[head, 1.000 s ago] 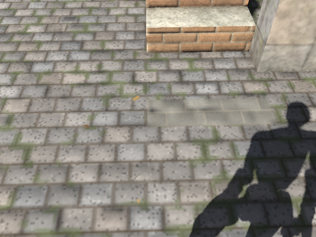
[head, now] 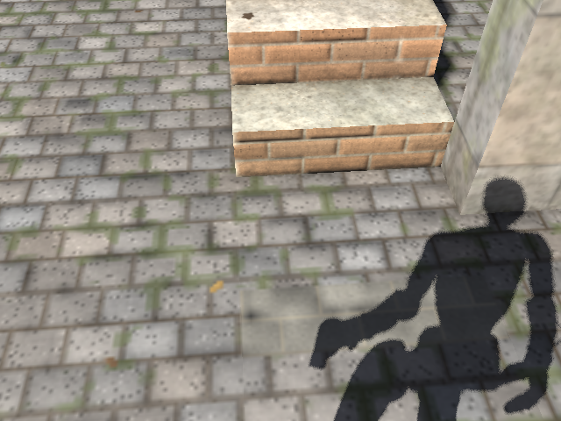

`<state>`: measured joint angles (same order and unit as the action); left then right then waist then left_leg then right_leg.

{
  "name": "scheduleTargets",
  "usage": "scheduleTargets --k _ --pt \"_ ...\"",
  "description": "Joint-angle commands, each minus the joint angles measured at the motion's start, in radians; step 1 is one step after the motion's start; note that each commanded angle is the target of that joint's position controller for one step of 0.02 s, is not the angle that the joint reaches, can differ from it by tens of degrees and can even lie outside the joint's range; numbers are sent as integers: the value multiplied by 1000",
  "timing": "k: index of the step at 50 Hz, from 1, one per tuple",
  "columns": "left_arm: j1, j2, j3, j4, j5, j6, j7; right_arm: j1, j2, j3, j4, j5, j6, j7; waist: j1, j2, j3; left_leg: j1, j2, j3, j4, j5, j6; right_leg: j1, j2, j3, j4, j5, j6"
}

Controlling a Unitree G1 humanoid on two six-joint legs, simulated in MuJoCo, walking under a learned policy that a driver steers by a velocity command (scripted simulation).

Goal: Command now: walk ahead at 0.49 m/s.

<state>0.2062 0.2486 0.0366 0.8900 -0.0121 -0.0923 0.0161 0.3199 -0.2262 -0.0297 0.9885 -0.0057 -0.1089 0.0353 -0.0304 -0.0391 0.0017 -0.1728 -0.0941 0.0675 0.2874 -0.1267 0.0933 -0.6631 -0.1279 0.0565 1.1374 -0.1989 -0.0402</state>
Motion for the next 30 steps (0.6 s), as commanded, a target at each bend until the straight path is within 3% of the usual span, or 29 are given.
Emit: scheduleTargets --k 1,5,10,12,13,14,15,16,17,18,19,20,21,23,24,26,30 --pt "33 46 13 -42 12 3 7 -41 -132 -21 -55 2 -18 -20 47 74 55 -105 280 -207 -204 73 170 -21 -42 2 -142 162 27" --pt "-129 28 6 -85 3 -8 -6 41 -159 -25 -37 17 -4 -35 -13 76 54 -17 264 -160 -187 88 126 12 4 -37 -431 308 35" --pt "-252 43 3 -135 -10 -17 -37 115 -169 -31 -4 26 17 -37 -49 91 82 148 328 -180 -114 64 112 5 33 -43 -582 217 16" --pt "-229 65 9 -141 -10 -26 -47 106 -181 -37 -2 27 28 -40 -23 105 68 192 352 -193 -60 117 96 63 50 -52 -623 136 -13" --pt "-175 83 19 -130 -9 -31 -48 86 -189 -39 -6 26 33 -40 14 116 39 194 345 -184 2 234 83 151 74 -73 -643 108 -30" --pt "-48 118 40 -92 -8 -33 -46 67 -177 -34 -12 22 38 -40 80 108 -33 175 299 -144 152 399 60 319 108 -100 -665 101 -54" --pt "156 189 68 -40 -2 -35 -38 56 -139 -18 -33 8 38 -39 158 59 -177 34 238 -88 419 372 25 613 26 -9 -636 128 -109" --pt "294 305 97 -13 15 -27 -35 157 -25 18 -51 4 17 -30 145 -187 -327 -393 71 -11 833 0 -56 1028 -227 422 -689 19 -265" --pt "311 230 76 -8 12 -25 -39 160 -56 14 -36 20 -11 -24 150 -221 -394 -544 44 -165 1000 -420 -47 1075 -285 688 -831 -65 -303" --pt "219 167 54 -23 7 -27 -39 69 -155 -12 -61 47 -26 -21 131 -150 -242 -629 109 -187 1064 -364 -24 952 -252 551 -840 -73 -245" --pt "118 130 41 -48 5 -25 -39 1 -163 -15 -80 49 -28 -24 101 -79 -155 -612 167 -156 1033 -265 -17 802 -212 401 -858 -1 -210" --pt "49 98 30 -58 8 -23 -44 -33 -149 -19 -85 35 -21 -31 72 -21 -87 -572 201 -139 967 -192 -23 667 -167 300 -898 69 -193" --pt "18 74 22 -59 14 -26 -49 -25 -135 -25 -83 25 -7 -36 38 -32 -54 -509 231 -142 905 -143 -27 577 -126 223 -934 111 -173" --pt "33 72 23 -36 17 -30 -53 12 -88 -22 -71 21 20 -38 11 -43 -33 -445 236 -125 861 -97 -41 497 -91 145 -978 190 -178" --pt "53 86 27 -23 17 -33 -51 7 -85 -23 -76 19 26 -40 4 -35 -20 -460 238 -122 837 -70 -49 490 -87 116 -990 241 -185" --pt "91 110 33 -3 18 -32 -40 -61 -90 -28 -102 13 31 -43 12 -16 5 -529 242 -121 747 7 -64 512 -88 84 -1004 310 -191" --pt "144 118 33 21 11 -18 -20 -211 -71 -26 -148 12 24 -35 49 -22 32 -550 226 -102 500 187 -74 546 -66 23 -1023 293 -165"
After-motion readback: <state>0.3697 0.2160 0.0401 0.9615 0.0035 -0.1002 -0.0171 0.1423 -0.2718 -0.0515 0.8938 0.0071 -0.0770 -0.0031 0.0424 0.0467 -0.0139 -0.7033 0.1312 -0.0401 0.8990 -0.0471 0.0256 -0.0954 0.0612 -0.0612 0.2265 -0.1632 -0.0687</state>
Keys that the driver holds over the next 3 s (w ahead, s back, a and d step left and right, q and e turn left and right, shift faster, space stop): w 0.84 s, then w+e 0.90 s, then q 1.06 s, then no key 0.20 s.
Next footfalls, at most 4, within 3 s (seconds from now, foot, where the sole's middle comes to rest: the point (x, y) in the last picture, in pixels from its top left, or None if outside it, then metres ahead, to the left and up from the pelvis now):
0.30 right None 0.34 -0.17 -0.78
0.86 left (253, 370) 0.65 0.08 -0.78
1.38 right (332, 294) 0.87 -0.14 -0.78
1.84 left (296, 216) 1.16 -0.06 -0.78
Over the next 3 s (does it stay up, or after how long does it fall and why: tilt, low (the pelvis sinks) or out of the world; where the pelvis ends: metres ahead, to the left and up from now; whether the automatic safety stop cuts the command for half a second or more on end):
stays up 0.98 -0.07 0.00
